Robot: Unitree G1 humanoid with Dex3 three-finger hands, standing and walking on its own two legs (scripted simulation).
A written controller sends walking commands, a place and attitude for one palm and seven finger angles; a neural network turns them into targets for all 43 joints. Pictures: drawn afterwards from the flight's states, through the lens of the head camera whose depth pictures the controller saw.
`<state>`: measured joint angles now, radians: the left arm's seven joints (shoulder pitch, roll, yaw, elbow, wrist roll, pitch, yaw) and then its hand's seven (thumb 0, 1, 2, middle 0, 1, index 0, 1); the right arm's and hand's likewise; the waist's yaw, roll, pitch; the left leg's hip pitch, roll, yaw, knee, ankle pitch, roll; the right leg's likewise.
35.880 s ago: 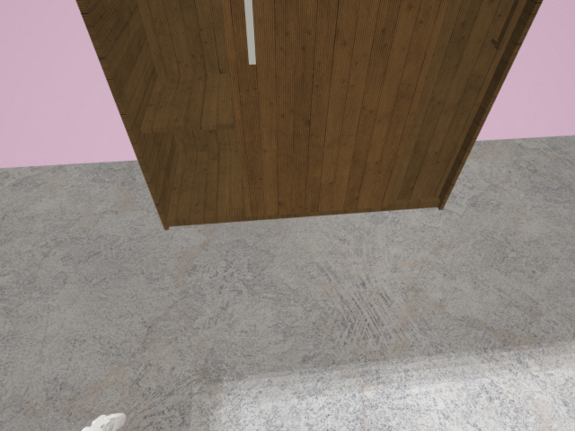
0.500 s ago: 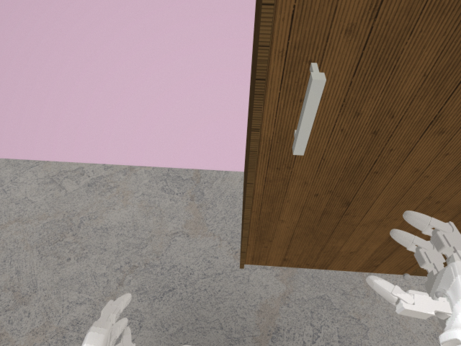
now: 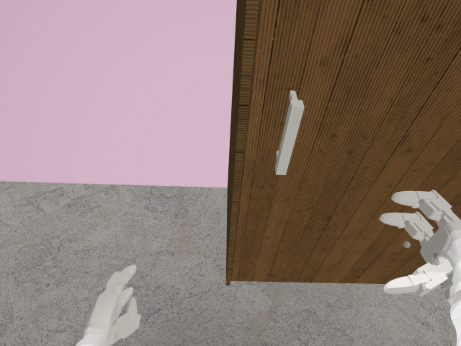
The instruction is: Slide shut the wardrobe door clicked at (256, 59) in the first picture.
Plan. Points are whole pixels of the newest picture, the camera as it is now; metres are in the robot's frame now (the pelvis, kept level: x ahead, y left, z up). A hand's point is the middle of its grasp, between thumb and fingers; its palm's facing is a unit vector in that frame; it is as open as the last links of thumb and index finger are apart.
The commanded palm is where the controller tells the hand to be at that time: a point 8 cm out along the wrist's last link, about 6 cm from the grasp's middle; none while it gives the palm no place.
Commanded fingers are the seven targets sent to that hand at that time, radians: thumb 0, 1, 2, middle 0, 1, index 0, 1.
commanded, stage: raise the hand with hooked fingers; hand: right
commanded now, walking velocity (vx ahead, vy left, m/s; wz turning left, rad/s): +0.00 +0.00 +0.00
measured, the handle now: (286, 134) +0.49 -0.10 +0.12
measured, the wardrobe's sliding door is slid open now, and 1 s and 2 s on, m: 0.00 0.00 0.00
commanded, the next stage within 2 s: move the hooked fingers beside the handle in 0.68 s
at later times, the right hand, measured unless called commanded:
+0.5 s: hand (417, 222) +0.28 -0.26 +0.14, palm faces +0.08 +1.00 -0.05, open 13.9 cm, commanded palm +0.24 -0.31 +0.15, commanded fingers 0.00 0.50 -0.30 0.30 1.20 0.30 1.20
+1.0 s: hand (413, 221) +0.28 -0.26 +0.14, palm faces +0.06 +1.00 -0.03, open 14.0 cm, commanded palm +0.25 -0.30 +0.14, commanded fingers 0.00 0.50 -0.30 0.30 1.20 0.30 1.20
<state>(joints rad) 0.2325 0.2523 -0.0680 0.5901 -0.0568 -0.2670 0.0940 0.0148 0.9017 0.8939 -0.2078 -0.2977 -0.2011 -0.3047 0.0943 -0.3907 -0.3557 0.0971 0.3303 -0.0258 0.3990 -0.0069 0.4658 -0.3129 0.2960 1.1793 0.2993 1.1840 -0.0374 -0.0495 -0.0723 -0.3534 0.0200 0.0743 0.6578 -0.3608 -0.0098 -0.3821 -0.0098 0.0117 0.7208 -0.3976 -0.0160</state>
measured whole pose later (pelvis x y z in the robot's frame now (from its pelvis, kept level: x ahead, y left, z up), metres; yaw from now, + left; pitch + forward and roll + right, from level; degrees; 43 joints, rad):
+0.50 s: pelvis +0.00 +0.01 +0.01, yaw +1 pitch +1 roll +1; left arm 0.27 0.27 -0.05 0.63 -0.06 -0.26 0.11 0.02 0.90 0.89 -0.21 -0.30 -0.20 -0.30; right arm -0.01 -0.41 -0.45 0.18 0.33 -0.02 0.41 -0.01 0.50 -0.30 0.30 1.20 0.30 1.20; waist -0.02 -0.03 -0.04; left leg -0.27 0.00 0.06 0.57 -0.32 0.00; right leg -0.29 -0.02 0.00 0.61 -0.35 0.00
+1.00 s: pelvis -0.01 +0.01 +0.01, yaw +0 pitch +0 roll +1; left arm 0.24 0.26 -0.06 0.65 -0.06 -0.26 0.12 0.02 0.90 0.89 -0.21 -0.30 -0.20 -0.30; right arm -0.10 -0.41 -0.42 0.29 0.32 -0.02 0.43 -0.01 0.50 -0.30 0.30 1.20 0.30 1.20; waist -0.03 -0.04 -0.04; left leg -0.27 0.01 0.07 0.56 -0.30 0.00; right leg -0.29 -0.02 0.01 0.61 -0.33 0.00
